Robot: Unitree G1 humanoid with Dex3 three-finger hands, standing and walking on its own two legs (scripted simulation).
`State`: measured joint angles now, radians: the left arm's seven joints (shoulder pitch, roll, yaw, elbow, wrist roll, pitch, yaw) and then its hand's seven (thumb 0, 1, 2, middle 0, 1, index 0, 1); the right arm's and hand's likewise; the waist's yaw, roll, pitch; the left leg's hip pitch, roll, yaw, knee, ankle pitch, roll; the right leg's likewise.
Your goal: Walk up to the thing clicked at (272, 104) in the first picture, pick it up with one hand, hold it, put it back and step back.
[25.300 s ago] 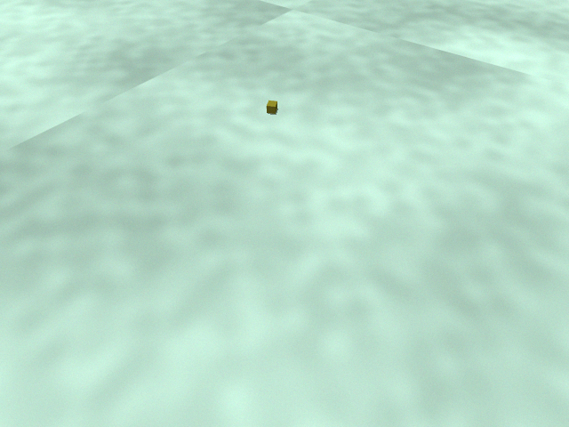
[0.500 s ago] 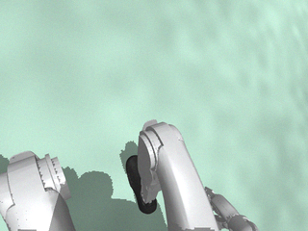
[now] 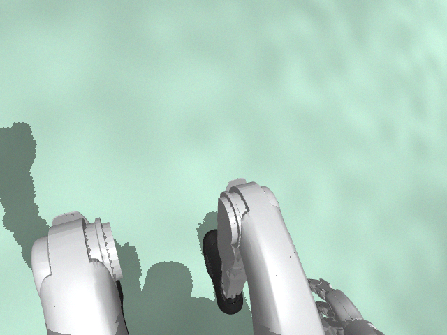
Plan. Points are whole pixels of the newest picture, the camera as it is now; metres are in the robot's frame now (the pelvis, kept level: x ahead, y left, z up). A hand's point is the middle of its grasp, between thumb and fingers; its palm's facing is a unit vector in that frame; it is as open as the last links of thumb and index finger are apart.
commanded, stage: lift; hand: left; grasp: from above
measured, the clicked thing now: out of the picture +0.50 +0.36 -0.19
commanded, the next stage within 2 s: hold in 1.64 s
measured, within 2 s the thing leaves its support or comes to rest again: neither
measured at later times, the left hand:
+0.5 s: hand out of the picture +0.42 +0.36 -0.02, palm faces -0.48 -0.10 -0.87, open 9.4 cm
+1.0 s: hand out of the picture +0.33 +0.31 +0.20, palm faces -0.44 -0.12 -0.89, open 9.5 cm
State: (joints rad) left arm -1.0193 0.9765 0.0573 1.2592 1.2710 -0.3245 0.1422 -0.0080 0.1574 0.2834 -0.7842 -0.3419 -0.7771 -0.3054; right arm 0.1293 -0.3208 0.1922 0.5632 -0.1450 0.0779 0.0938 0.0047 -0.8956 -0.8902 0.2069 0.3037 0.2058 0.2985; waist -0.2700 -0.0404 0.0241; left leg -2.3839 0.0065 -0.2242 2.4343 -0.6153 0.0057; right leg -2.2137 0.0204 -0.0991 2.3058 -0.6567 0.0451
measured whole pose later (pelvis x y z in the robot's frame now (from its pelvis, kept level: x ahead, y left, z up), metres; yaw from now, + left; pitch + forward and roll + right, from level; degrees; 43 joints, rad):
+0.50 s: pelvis +0.00 +0.00 +0.07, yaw +5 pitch +34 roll -9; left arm -0.73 0.83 0.08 0.89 1.06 -0.35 -0.08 -0.01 0.17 0.19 -0.80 -0.33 -0.80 -0.29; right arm 0.15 -0.28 0.05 0.61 -0.05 0.13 0.04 0.01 -0.90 -0.89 0.21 0.30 0.21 0.30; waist -0.16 0.02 -0.12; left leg -2.16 0.02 -0.13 2.18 -0.63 0.01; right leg -2.05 -0.01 -0.04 2.11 -0.66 0.06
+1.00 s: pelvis +0.01 -0.01 +0.26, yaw +10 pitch +22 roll -4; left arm -0.38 0.60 -0.05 0.67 0.98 -0.19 -0.02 0.00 0.16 0.30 -0.75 -0.39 -0.75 -0.36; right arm 0.16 -0.25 0.00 0.68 0.02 0.08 -0.04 0.01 -0.88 -0.89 0.21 0.30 0.21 0.30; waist -0.09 0.05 -0.16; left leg -1.44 0.06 -0.07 1.58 -0.53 -0.01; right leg -1.37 -0.01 -0.03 1.52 -0.55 0.04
